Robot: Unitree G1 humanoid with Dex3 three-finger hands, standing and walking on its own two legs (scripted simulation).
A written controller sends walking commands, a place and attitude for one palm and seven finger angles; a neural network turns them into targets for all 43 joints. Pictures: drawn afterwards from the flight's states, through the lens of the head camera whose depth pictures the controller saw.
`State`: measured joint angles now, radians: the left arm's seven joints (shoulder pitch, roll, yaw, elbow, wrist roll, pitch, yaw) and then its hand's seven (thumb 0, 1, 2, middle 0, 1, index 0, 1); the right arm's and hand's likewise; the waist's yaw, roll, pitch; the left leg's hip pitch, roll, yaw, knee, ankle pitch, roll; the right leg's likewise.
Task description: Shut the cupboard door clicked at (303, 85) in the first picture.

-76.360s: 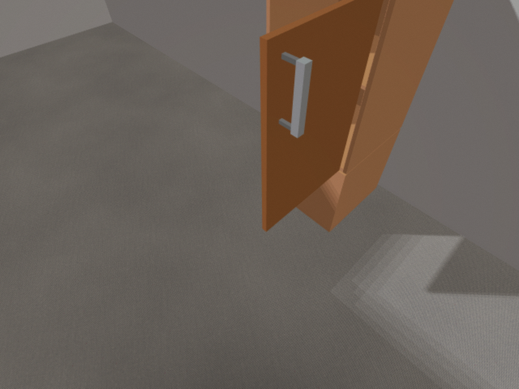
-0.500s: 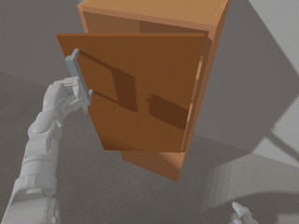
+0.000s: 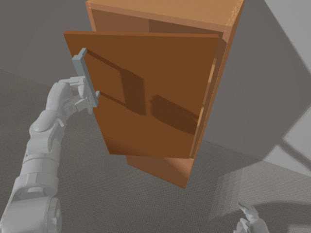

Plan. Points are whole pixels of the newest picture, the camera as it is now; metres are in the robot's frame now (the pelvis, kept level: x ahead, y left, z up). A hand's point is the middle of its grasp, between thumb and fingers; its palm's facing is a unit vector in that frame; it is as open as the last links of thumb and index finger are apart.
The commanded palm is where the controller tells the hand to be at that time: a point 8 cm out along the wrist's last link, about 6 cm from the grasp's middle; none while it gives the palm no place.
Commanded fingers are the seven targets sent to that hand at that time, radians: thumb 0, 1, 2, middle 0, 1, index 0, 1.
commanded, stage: push the door shut along its arc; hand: left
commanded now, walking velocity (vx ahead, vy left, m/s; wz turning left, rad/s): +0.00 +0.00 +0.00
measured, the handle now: (89, 79) +0.49 +0.21 +0.15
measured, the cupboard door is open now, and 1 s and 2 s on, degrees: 20 7 0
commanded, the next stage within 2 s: pull the fist back off the door in 1.72 s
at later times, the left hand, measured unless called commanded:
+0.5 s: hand (97, 85) +0.45 +0.18 +0.15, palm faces -0.20 -0.98 -0.03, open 3.2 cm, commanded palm +0.46 +0.21 +0.15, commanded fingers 0.00 0.90 0.90 -1.30 -1.50 -1.30 -1.50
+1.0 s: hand (124, 70) +0.52 +0.11 +0.15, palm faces -0.35 -0.94 -0.01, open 3.1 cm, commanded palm +0.52 +0.18 +0.15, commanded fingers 0.00 0.90 0.90 -1.30 -1.50 -1.30 -1.50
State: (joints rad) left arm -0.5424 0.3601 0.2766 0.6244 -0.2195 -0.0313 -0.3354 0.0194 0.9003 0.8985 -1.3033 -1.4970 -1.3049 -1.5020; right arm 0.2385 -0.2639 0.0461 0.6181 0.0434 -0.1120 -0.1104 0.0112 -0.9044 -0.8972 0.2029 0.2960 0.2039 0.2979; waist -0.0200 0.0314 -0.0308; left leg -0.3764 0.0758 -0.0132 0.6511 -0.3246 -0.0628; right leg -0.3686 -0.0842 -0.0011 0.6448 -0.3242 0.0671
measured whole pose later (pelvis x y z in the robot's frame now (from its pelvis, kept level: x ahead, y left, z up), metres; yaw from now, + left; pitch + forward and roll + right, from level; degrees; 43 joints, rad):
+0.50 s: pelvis -0.02 +0.00 -0.01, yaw +1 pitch +9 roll -1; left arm -0.94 0.50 0.25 1.09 -0.20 -0.15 -0.45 0.02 0.90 0.90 -1.32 -1.50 -1.33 -1.50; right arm 0.34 -0.30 0.03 0.69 0.03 -0.10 -0.09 0.01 -0.91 -0.90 0.20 0.30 0.20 0.30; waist -0.09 0.03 -0.03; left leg -0.58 0.07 -0.03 0.76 -0.33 -0.06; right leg -0.56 -0.08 -0.01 0.74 -0.33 0.07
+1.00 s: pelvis -0.02 +0.01 -0.03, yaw -2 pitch +16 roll -1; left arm -1.20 0.59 0.32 1.27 -0.10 -0.15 -0.49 0.02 0.90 0.90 -1.30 -1.50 -1.30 -1.50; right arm 0.39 -0.30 0.03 0.67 0.01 -0.11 -0.06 0.01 -0.90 -0.90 0.20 0.30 0.20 0.30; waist -0.22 0.03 -0.05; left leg -0.75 0.09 -0.01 0.85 -0.37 -0.05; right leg -0.74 -0.06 0.03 0.80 -0.33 0.08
